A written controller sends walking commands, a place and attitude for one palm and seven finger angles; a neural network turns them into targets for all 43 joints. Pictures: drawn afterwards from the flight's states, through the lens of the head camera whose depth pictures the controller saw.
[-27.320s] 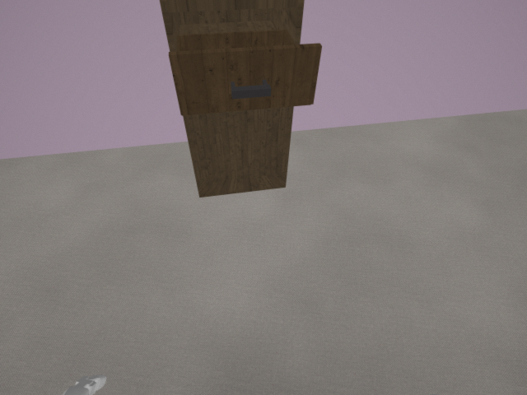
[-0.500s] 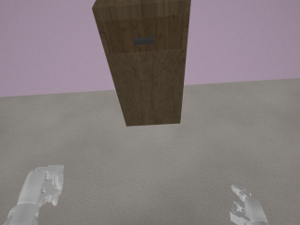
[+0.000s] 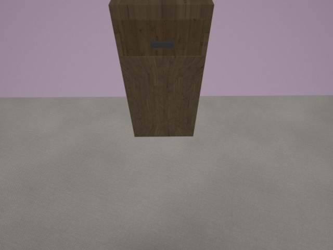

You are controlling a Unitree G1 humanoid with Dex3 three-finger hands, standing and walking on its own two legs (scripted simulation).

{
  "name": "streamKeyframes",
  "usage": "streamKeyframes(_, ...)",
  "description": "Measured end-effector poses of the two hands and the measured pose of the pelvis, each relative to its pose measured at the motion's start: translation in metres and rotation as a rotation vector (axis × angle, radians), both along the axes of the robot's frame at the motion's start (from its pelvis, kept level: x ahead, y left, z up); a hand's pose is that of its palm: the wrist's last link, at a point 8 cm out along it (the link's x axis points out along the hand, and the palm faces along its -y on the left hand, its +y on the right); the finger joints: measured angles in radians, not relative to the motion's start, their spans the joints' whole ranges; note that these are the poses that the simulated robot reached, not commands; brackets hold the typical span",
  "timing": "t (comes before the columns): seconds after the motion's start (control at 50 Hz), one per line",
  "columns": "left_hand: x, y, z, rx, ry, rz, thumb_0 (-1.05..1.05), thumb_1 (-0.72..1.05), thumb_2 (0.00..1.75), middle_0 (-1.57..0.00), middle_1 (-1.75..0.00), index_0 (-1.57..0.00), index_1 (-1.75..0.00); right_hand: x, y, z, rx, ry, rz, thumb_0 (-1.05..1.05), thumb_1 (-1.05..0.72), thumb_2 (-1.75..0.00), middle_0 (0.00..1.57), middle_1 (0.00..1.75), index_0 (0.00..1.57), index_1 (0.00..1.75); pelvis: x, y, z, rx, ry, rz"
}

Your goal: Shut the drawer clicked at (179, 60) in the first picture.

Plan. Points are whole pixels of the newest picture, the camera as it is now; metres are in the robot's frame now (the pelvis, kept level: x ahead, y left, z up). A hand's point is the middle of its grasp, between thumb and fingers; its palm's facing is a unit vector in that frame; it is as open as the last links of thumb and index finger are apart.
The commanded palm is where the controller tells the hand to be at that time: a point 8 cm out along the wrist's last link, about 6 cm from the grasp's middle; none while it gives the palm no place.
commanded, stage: let the arm hang, fingers relaxed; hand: left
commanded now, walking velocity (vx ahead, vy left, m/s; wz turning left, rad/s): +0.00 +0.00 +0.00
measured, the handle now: (162, 42) +0.99 +0.07 +0.01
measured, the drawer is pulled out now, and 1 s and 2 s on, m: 0.00 0.00 0.00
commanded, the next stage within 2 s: look to check the result in 0.48 s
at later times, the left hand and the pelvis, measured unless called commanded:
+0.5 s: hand out of the picture +0.00 +0.17 -0.17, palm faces +0.02 -0.98 -0.18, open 7.3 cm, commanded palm none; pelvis +0.01 +0.01 +0.00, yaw -1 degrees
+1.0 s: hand out of the picture +0.06 +0.19 -0.17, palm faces +0.00 -0.97 -0.23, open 7.4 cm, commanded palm none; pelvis +0.03 +0.00 +0.00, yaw -1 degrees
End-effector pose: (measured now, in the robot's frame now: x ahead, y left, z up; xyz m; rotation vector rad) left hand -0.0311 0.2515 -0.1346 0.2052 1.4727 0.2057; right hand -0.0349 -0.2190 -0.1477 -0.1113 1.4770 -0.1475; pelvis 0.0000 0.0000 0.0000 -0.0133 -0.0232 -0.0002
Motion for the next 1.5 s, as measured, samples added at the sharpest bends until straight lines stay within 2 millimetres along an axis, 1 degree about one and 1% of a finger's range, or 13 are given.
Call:
streamKeyframes(0.08, 0.007, -0.003, -0.001, -0.008, -0.017, -0.002, 0.01, 0.9, 0.9, -0.35, -0.48, -0.35, -0.48, -0.003, 0.015, -0.003, 0.026, -0.005, -0.018, 0.0, -0.91, -0.9, 0.2, 0.3, 0.2, 0.3, 0.0, 0.004, 0.0, 0.004, -0.003, -0.007)
streamKeyframes(0.18, 0.024, -0.014, -0.005, -0.037, -0.06, -0.01, 0.0, 0.9, 0.9, -0.26, -0.37, -0.26, -0.37, 0.0, 0.026, -0.005, 0.041, -0.023, -0.032, 0.0, -0.91, -0.9, 0.2, 0.3, 0.2, 0.3, 0.001, 0.007, 0.001, 0.009, -0.004, -0.012)
streamKeyframes(0.28, 0.038, -0.027, -0.009, -0.074, -0.092, -0.016, 0.0, 0.9, 0.9, -0.22, -0.32, -0.22, -0.32, 0.006, 0.03, -0.003, 0.038, -0.04, -0.04, 0.0, -0.91, -0.9, 0.2, 0.3, 0.2, 0.3, 0.003, 0.008, 0.001, 0.011, -0.003, -0.015)
streamKeyframes(0.38, 0.037, -0.03, -0.01, -0.08, -0.074, -0.014, 0.01, 0.92, 0.9, -0.21, -0.31, -0.21, -0.31, 0.011, 0.027, -0.002, 0.028, -0.043, -0.047, 0.0, -0.91, -0.9, 0.2, 0.3, 0.2, 0.3, 0.005, 0.007, 0.001, 0.013, 0.002, -0.017)
streamKeyframes(0.56, 0.03, -0.031, -0.009, -0.078, -0.03, 0.001, 0.0, 0.91, 0.9, -0.2, -0.3, -0.2, -0.3, 0.018, 0.016, 0.0, 0.007, -0.025, -0.041, 0.0, -0.91, -0.9, 0.2, 0.3, 0.2, 0.3, 0.012, 0.005, 0.002, 0.012, 0.007, -0.017)
streamKeyframes(0.66, 0.034, -0.03, -0.008, -0.069, -0.022, 0.0, 0.0, 0.91, 0.9, -0.2, -0.3, -0.2, -0.3, 0.026, 0.009, 0.001, -0.006, -0.029, -0.036, 0.0, -0.91, -0.9, 0.2, 0.3, 0.2, 0.3, 0.017, 0.003, 0.003, 0.013, 0.004, -0.018)
streamKeyframes(0.78, 0.048, -0.026, -0.006, -0.056, -0.042, -0.014, 0.0, 0.9, 0.9, -0.2, -0.3, -0.2, -0.3, 0.041, 0.0, 0.002, -0.019, -0.051, -0.027, 0.0, -0.91, -0.9, 0.2, 0.3, 0.2, 0.3, 0.021, 0.001, 0.003, 0.013, 0.001, -0.02)
streamKeyframes(1.02, 0.09, -0.017, -0.001, -0.029, -0.12, -0.047, 0.0, 0.9, 0.9, -0.2, -0.3, -0.2, -0.3, 0.072, -0.019, 0.005, -0.047, -0.099, -0.006, 0.0, -0.91, -0.9, 0.2, 0.3, 0.2, 0.3, 0.031, -0.004, 0.005, 0.013, 0.0, -0.018)
streamKeyframes(1.14, 0.107, -0.012, 0.003, -0.013, -0.153, -0.059, 0.0, 0.9, 0.9, -0.2, -0.3, -0.2, -0.3, 0.084, -0.03, 0.008, -0.065, -0.119, 0.007, 0.0, -0.91, -0.9, 0.2, 0.3, 0.2, 0.3, 0.034, -0.006, 0.006, 0.014, 0.0, -0.017)
streamKeyframes(1.26, 0.118, -0.006, 0.007, 0.003, -0.168, -0.07, 0.0, 0.9, 0.9, -0.2, -0.3, -0.2, -0.3, 0.095, -0.041, 0.011, -0.082, -0.133, 0.017, 0.0, -0.91, -0.9, 0.2, 0.3, 0.2, 0.3, 0.037, -0.007, 0.007, 0.015, 0.002, -0.017)
streamKeyframes(1.5, 0.132, 0.005, 0.013, 0.036, -0.182, -0.082, 0.0, 0.9, 0.9, -0.2, -0.3, -0.2, -0.3, 0.114, -0.061, 0.017, -0.115, -0.158, 0.035, 0.0, -0.91, -0.9, 0.2, 0.3, 0.2, 0.3, 0.043, -0.011, 0.008, 0.016, 0.003, -0.017)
